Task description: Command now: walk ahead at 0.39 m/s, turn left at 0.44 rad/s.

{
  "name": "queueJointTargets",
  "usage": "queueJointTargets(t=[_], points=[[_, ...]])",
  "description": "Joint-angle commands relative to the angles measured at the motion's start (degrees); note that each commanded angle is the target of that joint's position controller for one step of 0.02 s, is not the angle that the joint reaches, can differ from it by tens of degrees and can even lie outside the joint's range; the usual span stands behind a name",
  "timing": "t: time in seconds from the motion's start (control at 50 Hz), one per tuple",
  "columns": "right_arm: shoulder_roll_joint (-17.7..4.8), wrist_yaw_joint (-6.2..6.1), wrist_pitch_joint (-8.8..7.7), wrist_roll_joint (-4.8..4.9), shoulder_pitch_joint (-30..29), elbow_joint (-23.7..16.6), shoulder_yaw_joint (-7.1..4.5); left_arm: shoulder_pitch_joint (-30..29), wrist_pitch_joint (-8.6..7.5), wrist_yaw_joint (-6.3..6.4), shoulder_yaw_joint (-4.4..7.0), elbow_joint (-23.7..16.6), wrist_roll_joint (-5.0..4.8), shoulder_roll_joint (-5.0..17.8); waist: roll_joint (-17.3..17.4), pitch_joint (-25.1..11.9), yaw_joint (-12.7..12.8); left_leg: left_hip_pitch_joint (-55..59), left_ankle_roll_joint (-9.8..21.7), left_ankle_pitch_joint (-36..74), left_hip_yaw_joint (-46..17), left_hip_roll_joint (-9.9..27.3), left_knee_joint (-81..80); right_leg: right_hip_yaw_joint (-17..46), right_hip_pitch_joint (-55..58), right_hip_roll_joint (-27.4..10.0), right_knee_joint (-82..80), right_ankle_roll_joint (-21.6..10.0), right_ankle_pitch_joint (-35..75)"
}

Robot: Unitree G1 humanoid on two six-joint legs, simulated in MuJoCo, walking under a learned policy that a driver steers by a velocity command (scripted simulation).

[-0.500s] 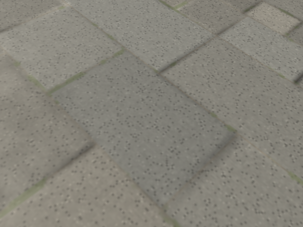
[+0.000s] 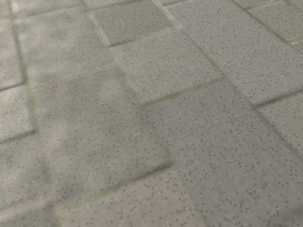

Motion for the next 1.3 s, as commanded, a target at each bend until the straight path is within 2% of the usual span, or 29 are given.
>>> queueJointTargets(t=[0.02,0.12,0.16,0.18,0.2,0.22,0.24,0.26,0.28,0.32,0.42,0.5,0.58,0.66,0.7,0.72,0.74,0.76,0.78,0.82,0.92,1.04,1.14,1.18,1.22,1.24,1.26,1.28,1.3], points=[[-0.44,0.85,-2.16,-0.03,-9.77,-7.12,0.89,-0.90,-0.94,-0.44,2.28,-2.57,-0.40,10.24,-8.79,5.63,1.73,-5.57,-0.04,3.16,1.57,1.31,-9.40,8.04,0.48,-13.27,-9.65,-9.82,3.62],[-1.18,2.17,-2.84,0.34,-11.90,-7.81,1.27,1.54,-0.46,-1.34,2.92,0.02,-2.49,13.02,-9.31,6.99,0.96,5.89,3.81,-0.07,6.08,0.37,-21.89,5.42,-0.81,-15.72,-8.26,-9.40,9.97],[-3.44,2.09,-2.95,0.19,-4.97,-6.09,-0.10,0.33,0.00,-1.40,2.82,0.66,-2.94,13.63,-9.12,2.92,-4.63,18.19,6.78,1.24,8.44,-2.67,-27.86,2.66,-0.94,-15.06,0.56,-7.57,27.60],[-6.31,1.61,-2.75,0.10,3.59,-3.20,-1.76,1.47,-0.05,-1.34,2.07,1.10,-2.70,11.73,-6.87,-2.90,-8.59,31.24,8.49,2.40,9.16,-4.50,-29.33,-1.06,-3.96,-12.03,12.21,-5.69,35.66],[-9.96,0.71,-2.22,-0.12,13.87,-1.43,-3.05,1.40,-0.42,-1.26,0.53,-0.27,-0.99,8.54,-1.30,-11.06,-13.12,48.48,11.22,0.01,-1.90,4.11,-28.22,-2.95,-15.72,-9.53,29.98,-2.85,22.31],[-16.04,0.44,-2.35,-0.42,15.00,-1.23,-3.51,4.99,-1.58,-1.52,-1.50,-3.13,-0.13,2.15,16.28,-17.62,-8.58,59.43,20.24,-13.82,-33.16,18.68,-37.05,0.15,-34.99,0.81,49.82,0.53,-15.39],[-10.24,0.77,-3.24,-0.54,14.02,-1.85,-1.90,0.85,-2.55,-1.61,0.11,-2.28,-1.88,8.64,8.31,-16.58,-11.03,56.25,19.91,-17.03,-37.45,19.34,-41.94,8.64,-39.94,-0.68,57.00,0.04,-16.40],[-8.16,0.98,-3.82,-0.75,10.75,-1.36,-0.99,-2.92,-3.05,-1.89,0.78,-3.94,-3.20,10.42,7.56,-9.02,-9.82,50.57,18.06,-12.71,-28.77,17.69,-42.00,7.94,-43.61,-3.27,57.87,-1.15,-11.39],[-6.55,1.12,-4.09,-0.66,7.56,-1.33,-0.46,-4.33,-3.19,-1.66,0.47,-3.93,-2.61,9.52,4.07,-5.31,-8.08,44.01,16.99,-6.76,-22.07,15.13,-42.35,7.08,-41.97,-5.63,55.21,-1.54,-6.19],[-3.79,1.27,-4.51,-1.38,2.90,-1.54,0.43,-3.43,-2.56,-1.85,0.61,-3.26,-1.33,8.48,4.18,-1.49,-4.45,34.52,16.10,1.35,-14.19,11.21,-45.59,7.53,-36.67,-8.07,50.37,-1.04,0.47],[-4.31,0.72,-6.04,-1.06,2.76,1.08,0.16,-5.91,-0.44,-1.93,0.02,-3.38,-0.57,5.67,0.98,2.63,-2.71,29.80,17.07,12.68,-5.88,9.69,-50.63,6.63,-37.77,-7.65,40.72,1.85,9.16],[-5.59,-0.14,-5.39,-0.52,6.20,3.62,-0.12,-15.49,-1.49,-2.64,-0.85,-6.23,-0.43,3.90,0.53,5.16,-5.58,29.01,15.18,13.12,-2.30,7.23,-51.15,5.24,-35.39,-4.89,23.92,2.34,20.70],[-7.22,-0.77,-4.60,0.31,10.42,6.29,-0.75,-22.48,-2.50,-3.83,-0.98,-8.61,-0.83,4.37,0.27,6.48,-7.31,32.97,14.72,11.20,-4.62,9.28,-48.67,6.03,-33.30,-2.40,15.06,1.66,22.80],[-7.77,-1.38,-3.38,0.25,10.84,7.53,-1.32,-20.22,-3.22,-4.18,0.05,-8.61,-0.69,7.03,2.82,4.16,-4.79,38.53,12.57,19.12,-7.77,11.01,-41.71,6.09,-27.06,-0.60,11.47,-0.75,15.20],[-6.64,-1.39,-2.80,-0.51,9.82,7.22,-0.70,-7.55,-3.35,-3.24,2.08,-5.73,-0.60,10.77,3.30,-5.13,1.86,34.07,9.75,29.25,-5.18,6.19,-25.95,4.26,-6.65,-0.02,11.26,-3.92,14.41],[-2.94,-1.46,-2.73,-1.85,10.20,5.31,0.72,2.40,-3.13,-2.57,2.95,-4.82,0.34,14.77,-3.10,-15.41,5.10,22.41,7.52,13.29,-2.96,1.44,-7.76,15.69,11.68,-11.18,14.36,-7.34,14.19],[3.12,-1.12,-3.63,0.10,19.84,4.59,2.24,3.95,-2.60,-2.97,3.44,-3.56,0.62,17.07,-21.87,-24.13,-0.24,2.64,4.20,-22.69,-2.17,-6.25,10.94,43.23,28.17,-23.18,6.35,-15.48,-1.53],[-3.60,-1.10,-3.89,1.36,16.17,6.00,0.90,2.53,-2.42,-2.90,1.87,-4.49,-0.07,10.53,-15.08,-19.44,2.14,-2.62,4.02,-21.76,-6.62,-3.18,16.71,44.58,24.29,-21.60,1.59,-13.43,-9.86],[-6.43,-1.09,-3.82,1.95,9.87,4.54,-0.09,-0.72,-2.23,-2.48,1.15,-4.51,-0.36,7.88,-10.89,-10.58,2.37,-5.41,4.02,-16.63,-4.65,-0.82,17.14,34.50,16.65,-20.15,0.66,-11.19,-8.98],[-5.19,-1.29,-3.52,0.59,5.38,3.61,-0.20,-5.98,-2.20,-2.30,0.67,-3.98,0.31,5.89,-6.07,-2.71,-0.55,-1.67,3.77,-9.41,-2.83,3.32,12.82,23.05,2.58,-16.30,-2.15,-10.22,3.18],[-0.87,-1.03,-0.90,0.43,4.35,2.32,0.23,-8.50,-3.75,-1.89,1.45,-1.82,0.06,6.71,-6.64,2.26,-3.60,0.61,2.96,-4.13,-2.06,6.27,5.81,10.04,-6.26,-15.25,-9.11,-11.49,11.96],[0.46,1.06,-1.96,0.20,-4.81,-0.37,1.10,-6.96,-2.68,-1.17,2.36,-0.29,-0.20,9.73,-4.64,4.70,-0.73,1.11,3.22,11.68,2.43,5.21,-13.19,-2.31,-2.90,-13.04,-9.98,-9.71,17.82],[-0.72,2.51,-1.71,0.18,-10.92,-3.83,0.82,-3.67,-0.69,-1.10,3.34,1.36,-1.86,12.48,-4.71,6.39,0.35,0.89,5.95,7.41,5.98,3.29,-21.05,-5.82,5.95,-15.72,-6.32,-7.82,24.06],[-2.86,2.61,-1.29,-0.12,-8.11,-4.05,-0.31,-4.36,0.12,-0.87,3.89,1.20,-2.59,14.18,-6.42,3.24,-2.42,6.87,8.23,1.43,9.07,-0.29,-21.62,-7.69,8.39,-15.69,1.79,-6.53,41.92],[-7.90,1.82,-0.77,0.18,7.65,0.06,-3.45,-5.42,0.87,-0.62,3.39,0.69,-2.85,13.12,-4.96,-5.33,-11.24,28.97,11.98,3.11,10.80,-5.73,-25.68,-10.59,1.60,-12.33,23.78,-3.61,47.66],[-13.38,0.57,-0.15,0.77,14.94,1.74,-5.14,-3.39,0.58,-0.55,1.66,-0.53,-0.28,8.51,5.52,-9.84,-12.37,45.17,15.73,4.32,-4.83,3.61,-26.77,-10.72,-14.17,-8.75,43.10,-0.65,19.36],[-17.54,0.89,-1.31,0.68,10.91,-0.42,-4.89,0.14,-1.02,-1.03,-0.39,-3.84,0.73,2.69,15.03,-16.29,-5.25,57.60,26.57,-12.39,-39.15,15.05,-36.53,-0.05,-35.62,3.21,59.37,2.06,-20.56],[-11.67,1.65,-2.59,0.50,10.95,-1.43,-3.31,-7.18,-2.72,-1.63,0.70,-4.42,-1.73,9.01,5.85,-16.67,-9.97,57.21,25.02,-16.70,-41.84,16.42,-42.79,8.95,-41.62,1.12,62.96,1.03,-17.96],[-9.23,1.81,-3.55,0.04,9.03,-0.80,-2.45,-10.61,-3.75,-1.92,1.06,-5.89,-3.16,10.38,4.18,-8.79,-9.31,51.42,22.66,-12.29,-34.01,15.08,-43.22,8.21,-44.95,-1.12,60.56,-0.34,-11.90]])
Keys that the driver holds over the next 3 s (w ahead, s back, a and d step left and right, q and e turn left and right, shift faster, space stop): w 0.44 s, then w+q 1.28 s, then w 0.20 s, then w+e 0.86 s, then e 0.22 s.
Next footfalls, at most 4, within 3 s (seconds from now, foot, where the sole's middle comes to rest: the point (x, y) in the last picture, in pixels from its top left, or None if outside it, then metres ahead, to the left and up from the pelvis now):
0.18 left None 0.21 0.18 -0.78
0.70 right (177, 215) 0.57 -0.02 -0.78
1.22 left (108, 177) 0.74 0.32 -0.78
1.72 right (116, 121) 1.10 0.33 -0.78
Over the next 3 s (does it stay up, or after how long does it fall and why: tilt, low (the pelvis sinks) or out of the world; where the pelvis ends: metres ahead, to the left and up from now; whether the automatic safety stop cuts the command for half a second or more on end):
stays up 1.40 0.68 0.00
